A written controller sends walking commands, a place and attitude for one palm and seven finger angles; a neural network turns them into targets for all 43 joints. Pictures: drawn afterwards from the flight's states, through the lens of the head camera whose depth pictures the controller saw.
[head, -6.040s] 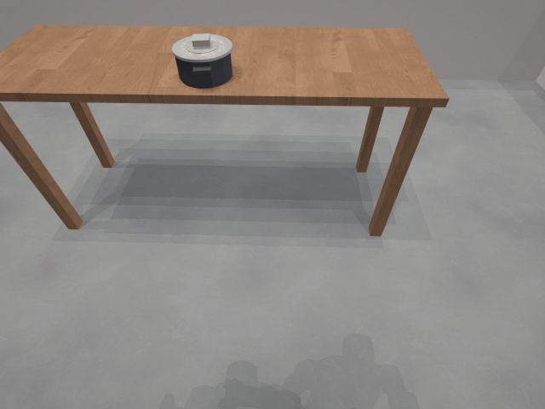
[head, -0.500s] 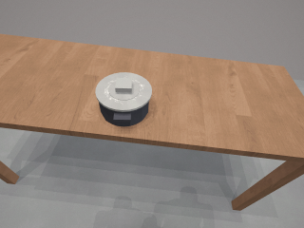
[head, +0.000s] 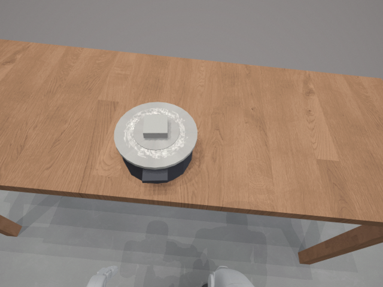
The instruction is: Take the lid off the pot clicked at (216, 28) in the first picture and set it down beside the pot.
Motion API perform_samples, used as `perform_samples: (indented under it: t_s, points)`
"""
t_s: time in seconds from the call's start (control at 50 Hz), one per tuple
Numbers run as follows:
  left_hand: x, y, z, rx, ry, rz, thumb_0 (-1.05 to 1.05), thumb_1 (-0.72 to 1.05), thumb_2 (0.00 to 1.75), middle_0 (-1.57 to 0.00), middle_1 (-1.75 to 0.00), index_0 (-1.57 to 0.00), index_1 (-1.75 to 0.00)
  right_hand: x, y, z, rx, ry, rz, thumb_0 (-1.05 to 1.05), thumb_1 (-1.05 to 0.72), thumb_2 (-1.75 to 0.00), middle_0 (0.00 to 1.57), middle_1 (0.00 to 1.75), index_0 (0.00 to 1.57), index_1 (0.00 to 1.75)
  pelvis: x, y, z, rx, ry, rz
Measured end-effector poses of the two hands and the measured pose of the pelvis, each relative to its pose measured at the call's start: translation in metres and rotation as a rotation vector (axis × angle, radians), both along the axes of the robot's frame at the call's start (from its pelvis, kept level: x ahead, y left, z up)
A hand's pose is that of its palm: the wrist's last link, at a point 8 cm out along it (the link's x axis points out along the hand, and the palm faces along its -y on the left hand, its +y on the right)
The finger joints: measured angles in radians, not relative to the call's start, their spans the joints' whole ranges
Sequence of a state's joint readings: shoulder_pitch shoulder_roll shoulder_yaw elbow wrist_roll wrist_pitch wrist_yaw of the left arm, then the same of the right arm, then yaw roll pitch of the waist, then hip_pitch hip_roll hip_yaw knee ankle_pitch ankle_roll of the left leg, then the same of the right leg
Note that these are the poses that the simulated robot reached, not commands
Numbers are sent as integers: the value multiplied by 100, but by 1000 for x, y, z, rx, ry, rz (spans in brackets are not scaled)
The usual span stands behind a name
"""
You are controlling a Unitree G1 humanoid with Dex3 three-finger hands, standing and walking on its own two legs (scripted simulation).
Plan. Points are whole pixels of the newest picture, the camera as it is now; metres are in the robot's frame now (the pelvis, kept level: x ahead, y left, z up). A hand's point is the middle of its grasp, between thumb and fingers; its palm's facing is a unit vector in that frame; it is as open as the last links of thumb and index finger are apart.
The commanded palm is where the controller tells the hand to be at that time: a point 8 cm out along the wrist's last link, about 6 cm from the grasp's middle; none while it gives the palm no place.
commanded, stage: come to a stop and stand still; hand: left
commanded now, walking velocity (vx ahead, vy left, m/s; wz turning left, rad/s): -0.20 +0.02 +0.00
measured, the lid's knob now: (155, 126) +0.42 +0.10 +0.07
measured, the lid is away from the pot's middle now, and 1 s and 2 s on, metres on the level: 0.00 0.00 0.00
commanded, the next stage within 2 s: look again from close up in 0.98 s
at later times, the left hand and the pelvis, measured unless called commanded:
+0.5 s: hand out of the picture +0.05 +0.24 -0.19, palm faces +0.05 -0.98 -0.19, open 7.4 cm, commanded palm none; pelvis +0.01 +0.05 +0.00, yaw -2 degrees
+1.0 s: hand out of the picture -0.03 +0.18 -0.19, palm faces +0.00 -0.99 -0.11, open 7.4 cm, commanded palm none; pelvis -0.01 +0.03 +0.00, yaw -2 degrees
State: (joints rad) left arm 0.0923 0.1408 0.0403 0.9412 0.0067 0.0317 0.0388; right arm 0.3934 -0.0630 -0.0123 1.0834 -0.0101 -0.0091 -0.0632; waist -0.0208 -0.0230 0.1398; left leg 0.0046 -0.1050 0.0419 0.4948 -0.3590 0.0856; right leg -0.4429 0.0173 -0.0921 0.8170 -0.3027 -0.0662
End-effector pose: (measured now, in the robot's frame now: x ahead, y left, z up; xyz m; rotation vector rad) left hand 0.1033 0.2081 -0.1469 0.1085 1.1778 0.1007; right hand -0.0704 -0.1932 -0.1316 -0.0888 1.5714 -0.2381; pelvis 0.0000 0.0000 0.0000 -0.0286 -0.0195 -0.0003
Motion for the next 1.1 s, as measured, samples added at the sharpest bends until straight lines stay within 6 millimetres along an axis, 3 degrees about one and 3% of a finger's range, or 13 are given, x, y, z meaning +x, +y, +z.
perform_samples:
  t_s: [0.06,0.12,0.24,0.3,0.36,0.46,0.6,0.74,0.88,1.0,1.1]
  points:
    - [0,3,-3,20,-19,35,0,90,90,-20,-30,-20,-29,32,-15,-8,-12,-35,2,1,-90,-90,20,30,20,30,17,-3,-6,30,-5,7]
    - [-15,11,-6,46,25,51,0,91,90,-20,-30,-20,-29,76,-28,-14,-43,-110,28,1,-90,-90,20,30,20,30,24,-1,-9,15,-12,13]
    - [-41,31,-10,66,141,15,0,91,90,-20,-30,-20,-29,158,-29,-5,-69,-311,75,1,-92,-90,19,30,20,30,25,10,-8,17,10,-2]
    - [-47,44,-13,55,151,17,0,91,90,-20,-30,-20,-29,180,-19,1,-74,-374,106,1,-92,-90,19,30,19,30,23,22,-9,25,12,-8]
    - [-51,60,-21,39,149,29,0,91,90,-20,-30,-20,-29,187,-3,2,-82,-411,125,0,-92,-90,19,30,19,30,23,37,-14,23,-3,-12]
    - [-59,78,-14,46,150,56,0,91,90,-20,-30,-20,-29,177,26,12,-55,-402,168,0,-91,-90,20,30,20,30,18,47,-4,17,-12,-27]
    - [-86,84,-3,52,190,25,0,91,90,-20,-30,-19,-29,161,29,14,-38,-402,154,0,-92,-90,20,30,20,30,2,51,2,13,16,-43]
    - [-115,66,2,83,207,-4,0,91,90,-19,-30,-19,-29,103,6,-7,-18,-334,55,0,-92,-90,20,30,20,30,-17,39,-3,13,-9,-33]
    - [-137,37,-6,17,211,14,0,90,90,-20,-30,-19,-29,36,-17,-8,-55,-188,32,0,-93,-90,20,30,20,30,-13,31,-3,0,-34,-19]
    - [-140,20,-12,-34,252,8,0,90,90,-20,-30,-20,-29,-5,0,-7,-37,-72,2,0,-92,-90,19,30,19,30,-10,32,-4,11,-30,-29]
    - [-140,16,-7,-33,270,0,0,90,90,-20,-30,-20,-29,-16,26,-8,27,-29,-7,1,-91,-90,19,30,19,30,-10,34,-1,12,-6,-38]
